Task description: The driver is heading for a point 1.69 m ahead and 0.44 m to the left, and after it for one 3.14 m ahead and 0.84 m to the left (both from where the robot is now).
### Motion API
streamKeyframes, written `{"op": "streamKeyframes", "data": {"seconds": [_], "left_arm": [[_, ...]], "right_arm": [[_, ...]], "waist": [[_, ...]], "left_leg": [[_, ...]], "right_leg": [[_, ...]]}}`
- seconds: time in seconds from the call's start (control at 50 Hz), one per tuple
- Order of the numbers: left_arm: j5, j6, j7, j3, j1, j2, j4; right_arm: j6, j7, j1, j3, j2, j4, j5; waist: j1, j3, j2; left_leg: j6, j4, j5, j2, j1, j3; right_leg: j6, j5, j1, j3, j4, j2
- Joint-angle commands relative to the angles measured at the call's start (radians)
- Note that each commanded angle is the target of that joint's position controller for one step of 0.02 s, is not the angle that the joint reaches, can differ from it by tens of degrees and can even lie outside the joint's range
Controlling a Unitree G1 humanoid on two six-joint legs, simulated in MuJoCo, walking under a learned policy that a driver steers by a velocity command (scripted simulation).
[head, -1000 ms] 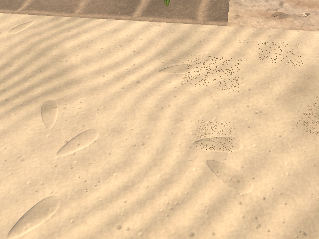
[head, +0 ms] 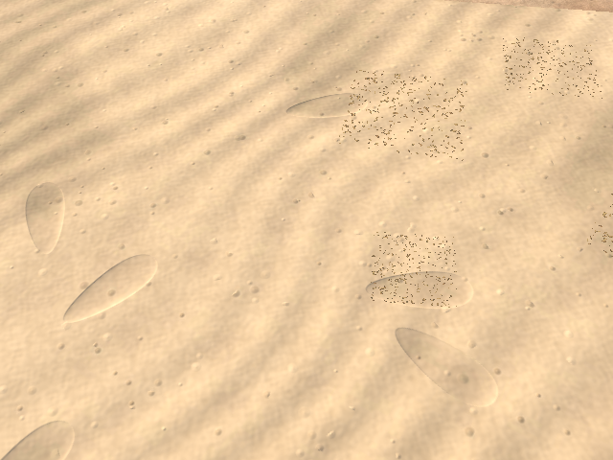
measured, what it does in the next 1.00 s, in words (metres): steps on the spot, turning left: left foot, then right foot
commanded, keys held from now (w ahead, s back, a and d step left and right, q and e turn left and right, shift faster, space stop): q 0.56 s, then no key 0.22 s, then w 0.22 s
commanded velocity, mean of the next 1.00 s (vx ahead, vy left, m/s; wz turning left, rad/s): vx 0.08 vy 0.00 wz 0.33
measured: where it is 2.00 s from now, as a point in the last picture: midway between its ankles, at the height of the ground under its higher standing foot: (230, 426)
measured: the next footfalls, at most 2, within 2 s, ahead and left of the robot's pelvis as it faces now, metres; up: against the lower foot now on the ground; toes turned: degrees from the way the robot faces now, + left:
left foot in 0.48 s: +0.04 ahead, +0.10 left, +0.00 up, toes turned +19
right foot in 0.96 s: +0.12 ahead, -0.08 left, +0.00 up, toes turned +20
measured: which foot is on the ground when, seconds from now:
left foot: up 0.00-0.46, down 0.48-0.96, up 0.98-1.00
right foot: down 0.00-0.48, up 0.50-0.94, down 0.96-1.00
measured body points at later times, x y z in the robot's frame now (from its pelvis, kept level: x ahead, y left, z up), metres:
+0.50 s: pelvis +0.04 +0.01 +0.01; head +0.05 +0.03 +0.46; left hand +0.05 +0.28 -0.14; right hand +0.20 -0.21 -0.11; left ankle +0.00 +0.09 -0.72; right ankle +0.12 -0.07 -0.72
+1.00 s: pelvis +0.08 +0.00 +0.02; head +0.09 -0.01 +0.47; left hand +0.04 +0.27 -0.11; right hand +0.22 -0.22 -0.13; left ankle +0.00 +0.09 -0.71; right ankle +0.08 -0.09 -0.72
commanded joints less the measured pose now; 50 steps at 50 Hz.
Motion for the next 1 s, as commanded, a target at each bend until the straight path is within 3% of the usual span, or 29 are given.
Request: {"op": "streamKeyframes", "data": {"seconds": [0.02, 0.04, 0.06, 0.08, 0.12, 0.16, 0.24, 0.36, 0.42, 0.46, 0.48, 0.5, 0.52, 0.54, 0.58, 0.62, 0.66, 0.78, 0.82, 0.86, 0.88, 0.9, 0.94, 0.96, 0.98, 1.0], "left_arm": [[-0.033, 0.028, 0.011, 0.036, 0.224, 0.138, 0.021], [-0.024, 0.029, 0.019, 0.021, 0.161, 0.094, 0.014], [-0.020, 0.030, 0.031, 0.019, 0.146, 0.083, 0.015], [-0.014, 0.031, 0.040, 0.020, 0.155, 0.086, 0.023], [-0.009, 0.025, 0.045, 0.023, 0.173, 0.101, 0.020], [-0.004, 0.027, 0.048, 0.028, 0.176, 0.123, 0.010], [0.000, 0.048, 0.060, 0.034, 0.196, 0.141, 0.000], [0.002, 0.071, 0.059, 0.050, 0.225, 0.196, -0.012], [0.006, 0.088, 0.053, 0.059, 0.230, 0.223, -0.019], [0.003, 0.100, 0.049, 0.067, 0.225, 0.241, -0.021], [0.008, 0.108, 0.043, 0.072, 0.254, 0.233, -0.011], [0.010, 0.115, 0.031, 0.062, 0.281, 0.169, -0.028], [-0.003, 0.119, 0.044, 0.052, 0.185, 0.142, -0.094], [-0.002, 0.126, 0.043, 0.053, 0.121, 0.165, -0.103], [-0.016, 0.119, 0.032, 0.053, 0.184, 0.157, -0.077], [0.010, 0.116, 0.024, 0.061, 0.229, 0.181, -0.049], [0.003, 0.123, 0.022, 0.059, 0.225, 0.170, -0.051], [-0.010, 0.137, 0.033, 0.040, 0.174, 0.148, -0.063], [-0.002, 0.128, 0.029, 0.038, 0.172, 0.154, -0.064], [0.005, 0.116, 0.019, 0.038, 0.146, 0.162, -0.071], [0.005, 0.108, 0.015, 0.037, 0.141, 0.161, -0.074], [0.003, 0.098, 0.012, 0.034, 0.156, 0.151, -0.069], [0.000, 0.073, 0.016, 0.026, 0.289, 0.114, -0.015], [0.004, 0.057, 0.025, 0.033, 0.385, 0.141, 0.022], [0.012, 0.042, 0.034, 0.052, 0.497, 0.240, 0.040], [0.006, 0.042, 0.027, 0.069, 0.522, 0.307, 0.061]], "right_arm": [[0.033, 0.002, 0.086, -0.029, -0.085, -0.024, -0.029], [0.040, 0.005, 0.013, -0.029, -0.068, -0.046, -0.044], [0.054, 0.007, -0.009, -0.036, -0.071, -0.055, -0.054], [0.068, 0.009, 0.014, -0.040, -0.068, -0.049, -0.061], [0.084, 0.012, 0.025, -0.048, -0.063, -0.057, -0.051], [0.097, 0.014, -0.013, -0.053, -0.069, -0.080, -0.049], [0.122, 0.023, -0.151, -0.058, -0.092, -0.145, -0.055], [0.131, 0.038, -0.249, -0.053, -0.103, -0.215, -0.039], [0.130, 0.045, -0.257, -0.054, -0.111, -0.244, -0.030], [0.122, 0.046, -0.200, -0.054, -0.114, -0.245, -0.027], [0.112, 0.043, -0.177, -0.060, -0.141, -0.244, -0.028], [0.100, 0.033, -0.171, -0.076, -0.226, -0.256, -0.037], [0.099, 0.023, -0.163, -0.102, -0.335, -0.268, -0.033], [0.098, 0.008, -0.135, -0.095, -0.288, -0.247, -0.035], [0.097, 0.000, -0.258, -0.083, -0.252, -0.278, -0.031], [0.088, 0.004, -0.301, -0.068, -0.208, -0.304, -0.021], [0.077, 0.007, -0.269, -0.060, -0.195, -0.295, -0.015], [0.073, -0.003, -0.214, -0.050, -0.211, -0.251, -0.030], [0.077, 0.001, -0.175, -0.057, -0.236, -0.227, -0.036], [0.084, 0.008, -0.153, -0.063, -0.246, -0.206, -0.040], [0.084, 0.011, -0.160, -0.064, -0.249, -0.203, -0.040], [0.083, 0.013, -0.175, -0.067, -0.254, -0.202, -0.038], [0.077, 0.016, -0.252, -0.068, -0.245, -0.213, -0.020], [0.067, 0.016, -0.287, -0.057, -0.197, -0.226, -0.019], [0.052, 0.021, -0.324, -0.033, -0.101, -0.259, -0.015], [0.044, 0.023, -0.384, -0.051, -0.178, -0.289, -0.034]], "waist": [[0.084, -0.237, -0.059], [0.061, -0.133, -0.055], [0.041, -0.087, -0.077], [0.026, -0.082, -0.098], [0.004, -0.118, -0.077], [-0.002, -0.133, -0.069], [0.025, -0.108, -0.105], [0.063, -0.131, -0.088], [0.075, -0.133, -0.097], [0.043, -0.133, -0.073], [0.037, -0.113, -0.015], [0.051, -0.100, 0.208], [0.019, -0.004, 0.293], [0.019, 0.009, 0.120], [0.091, -0.027, 0.083], [0.097, -0.104, 0.082], [0.088, -0.138, 0.052], [0.041, -0.098, 0.108], [0.017, -0.101, 0.124], [0.001, -0.048, 0.129], [0.007, -0.018, 0.123], [0.024, -0.001, 0.107], [0.112, 0.001, 0.056], [0.151, -0.013, -0.012], [0.188, -0.056, -0.227], [0.190, 0.049, -0.232]], "left_leg": [[0.005, 0.388, 0.031, 0.028, -0.368, -0.026], [0.001, 0.326, 0.087, 0.058, -0.350, -0.025], [-0.002, 0.278, 0.115, 0.077, -0.309, -0.022], [-0.006, 0.271, 0.139, 0.069, -0.256, -0.001], [-0.007, 0.276, 0.163, 0.057, -0.232, 0.009], [-0.007, 0.255, 0.177, 0.063, -0.269, 0.013], [-0.010, 0.127, 0.216, 0.089, -0.344, 0.028], [-0.003, -0.049, 0.149, 0.072, -0.284, 0.084], [0.015, -0.157, 0.112, 0.052, -0.226, 0.115], [0.039, -0.351, 0.212, 0.035, -0.095, 0.120], [0.056, -0.502, 0.270, 0.060, -0.029, 0.043], [0.105, -0.666, 0.291, 0.276, 0.040, -0.262], [0.237, -0.692, 0.512, 0.453, -0.054, -0.517], [0.247, -0.644, 0.630, 0.390, -0.064, -0.396], [0.192, -0.620, 0.667, 0.276, -0.037, -0.251], [0.187, -0.584, 0.872, 0.238, 0.032, -0.183], [0.190, -0.570, 0.943, 0.238, 0.076, -0.167], [0.190, -0.555, 0.872, 0.243, 0.081, -0.181], [0.207, -0.603, 0.554, 0.244, 0.063, -0.230], [0.219, -0.668, 0.155, 0.254, 0.032, -0.311], [0.220, -0.685, 0.060, 0.262, 0.010, -0.343], [0.216, -0.686, 0.025, 0.262, -0.022, -0.354], [0.172, -0.619, 0.022, 0.209, -0.179, -0.298], [0.128, -0.494, 0.032, 0.143, -0.322, -0.228], [0.070, -0.185, 0.027, 0.001, -0.494, -0.042], [0.063, -0.057, 0.003, -0.044, -0.643, 0.002]], "right_leg": [[-0.195, 0.424, 0.483, 0.440, -0.219, -0.399], [-0.153, 0.367, 0.338, 0.351, -0.278, -0.351], [-0.124, 0.368, 0.244, 0.266, -0.307, -0.317], [-0.112, 0.397, 0.177, 0.208, -0.314, -0.291], [-0.128, 0.439, 0.152, 0.155, -0.310, -0.289], [-0.148, 0.324, 0.145, 0.135, -0.327, -0.306], [-0.140, -0.019, 0.157, 0.121, -0.380, -0.316], [-0.134, -0.120, 0.214, 0.084, -0.354, -0.358], [-0.111, -0.126, 0.238, 0.070, -0.317, -0.377], [-0.045, -0.089, 0.192, 0.014, -0.237, -0.368], [0.022, -0.109, 0.139, -0.038, -0.142, -0.337], [0.102, -0.320, -0.017, -0.139, 0.113, -0.226], [0.147, -0.491, -0.192, -0.086, 0.252, -0.051], [0.146, -0.424, -0.162, 0.037, 0.384, -0.084], [0.131, -0.276, -0.157, 0.084, 0.414, -0.076], [0.119, -0.212, -0.124, 0.076, 0.470, -0.063], [0.123, -0.200, -0.099, 0.082, 0.470, -0.064], [0.119, -0.239, 0.017, 0.087, 0.214, -0.062], [0.103, -0.284, 0.057, 0.057, 0.167, -0.043], [0.081, -0.319, 0.048, 0.049, 0.126, -0.038], [0.069, -0.327, 0.058, 0.046, 0.093, -0.035], [0.056, -0.319, 0.100, 0.041, 0.040, -0.031], [0.022, -0.194, 0.361, 0.015, -0.185, -0.007], [0.009, -0.227, 0.542, 0.126, -0.263, -0.072], [-0.044, -0.488, 0.680, 0.476, -0.419, -0.310], [-0.125, -0.549, 0.587, 0.689, -0.496, -0.441]]}}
